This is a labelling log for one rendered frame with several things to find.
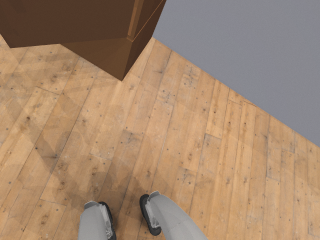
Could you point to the cupboard door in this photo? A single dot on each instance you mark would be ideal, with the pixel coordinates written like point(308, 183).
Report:
point(28, 23)

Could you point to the left robot foot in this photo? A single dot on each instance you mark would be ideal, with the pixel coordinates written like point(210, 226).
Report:
point(113, 237)

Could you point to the left robot shin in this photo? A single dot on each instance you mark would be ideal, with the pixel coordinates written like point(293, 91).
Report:
point(93, 203)

